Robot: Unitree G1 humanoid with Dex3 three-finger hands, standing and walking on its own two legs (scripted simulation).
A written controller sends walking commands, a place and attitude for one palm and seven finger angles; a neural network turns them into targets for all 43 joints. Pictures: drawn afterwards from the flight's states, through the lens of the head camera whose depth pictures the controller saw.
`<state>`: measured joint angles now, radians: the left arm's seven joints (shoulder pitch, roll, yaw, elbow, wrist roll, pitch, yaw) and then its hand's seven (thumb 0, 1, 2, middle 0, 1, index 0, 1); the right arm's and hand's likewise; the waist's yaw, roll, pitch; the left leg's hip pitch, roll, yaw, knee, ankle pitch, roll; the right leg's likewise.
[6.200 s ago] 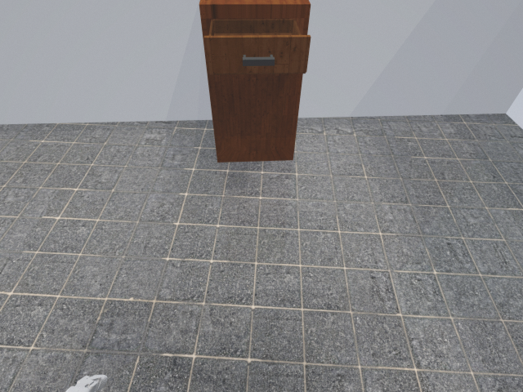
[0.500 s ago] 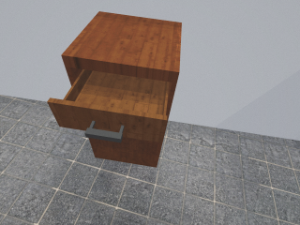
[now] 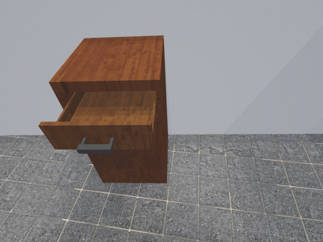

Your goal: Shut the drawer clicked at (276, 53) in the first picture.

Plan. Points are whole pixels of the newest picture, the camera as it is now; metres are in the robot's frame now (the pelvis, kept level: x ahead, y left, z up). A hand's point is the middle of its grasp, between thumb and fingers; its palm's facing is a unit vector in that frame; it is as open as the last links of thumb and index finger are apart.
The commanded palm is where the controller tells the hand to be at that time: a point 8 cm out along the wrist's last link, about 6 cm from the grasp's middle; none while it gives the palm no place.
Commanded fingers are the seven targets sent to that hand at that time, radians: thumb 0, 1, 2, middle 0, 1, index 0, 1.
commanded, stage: come to a stop and stand still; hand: left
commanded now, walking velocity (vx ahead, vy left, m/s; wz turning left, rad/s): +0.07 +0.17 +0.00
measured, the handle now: (96, 144) +0.46 +0.27 -0.07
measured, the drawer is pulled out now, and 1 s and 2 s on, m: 0.19 0.19 0.19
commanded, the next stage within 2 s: look again from close up in 0.70 s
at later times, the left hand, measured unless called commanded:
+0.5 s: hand out of the picture -0.02 +0.21 -0.19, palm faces +0.10 -0.98 -0.16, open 7.4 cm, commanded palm none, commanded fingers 0.00 0.90 0.90 -0.20 -0.30 -0.20 -0.30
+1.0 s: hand out of the picture +0.01 +0.23 -0.19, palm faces +0.03 -0.97 -0.25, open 7.4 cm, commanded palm none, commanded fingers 0.00 0.90 0.90 -0.20 -0.30 -0.20 -0.30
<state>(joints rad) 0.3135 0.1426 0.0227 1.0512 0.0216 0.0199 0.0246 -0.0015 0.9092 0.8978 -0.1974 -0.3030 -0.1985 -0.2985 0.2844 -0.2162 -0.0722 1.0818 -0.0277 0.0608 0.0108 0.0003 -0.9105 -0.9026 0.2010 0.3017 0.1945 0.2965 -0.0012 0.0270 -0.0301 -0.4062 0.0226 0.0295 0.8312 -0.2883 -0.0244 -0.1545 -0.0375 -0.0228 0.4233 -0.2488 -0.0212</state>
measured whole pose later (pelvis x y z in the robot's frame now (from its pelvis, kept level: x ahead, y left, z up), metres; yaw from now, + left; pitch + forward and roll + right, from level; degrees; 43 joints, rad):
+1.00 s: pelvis +0.00 +0.04 -0.02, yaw +2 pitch -1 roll +0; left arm 0.29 0.20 0.00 1.05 0.01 0.00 0.04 0.00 0.91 0.90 -0.20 -0.30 -0.20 -0.30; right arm 0.31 -0.17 -0.02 1.06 -0.02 -0.01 -0.03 0.00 -0.91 -0.90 0.21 0.30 0.20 0.30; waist -0.02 0.01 0.01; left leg -0.20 0.02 0.04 0.55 -0.34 0.00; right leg -0.23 -0.06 -0.04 0.55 -0.31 0.03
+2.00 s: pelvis +0.02 +0.06 -0.01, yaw +4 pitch -1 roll -1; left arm 0.38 0.08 0.03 1.07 0.02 -0.06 0.03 0.00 0.91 0.90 -0.20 -0.30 -0.20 -0.30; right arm 0.38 -0.16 -0.03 1.13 -0.03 0.01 0.00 0.00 -0.91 -0.90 0.20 0.30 0.20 0.30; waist 0.00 0.07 0.01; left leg -0.38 0.02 0.05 0.93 -0.43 0.03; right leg -0.15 -0.04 -0.13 0.50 -0.33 0.00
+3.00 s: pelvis +0.04 +0.08 -0.01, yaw +2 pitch -1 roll -1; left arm 0.27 0.15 0.00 1.09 0.01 -0.01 0.05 0.00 0.93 0.90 -0.20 -0.30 -0.20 -0.30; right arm 0.29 -0.13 0.00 1.13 -0.02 0.01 -0.02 0.01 -0.92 -0.90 0.20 0.30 0.20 0.30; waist 0.00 0.02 0.02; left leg -0.16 0.00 0.05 0.44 -0.26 0.02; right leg -0.20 0.00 -0.09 0.41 -0.19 -0.03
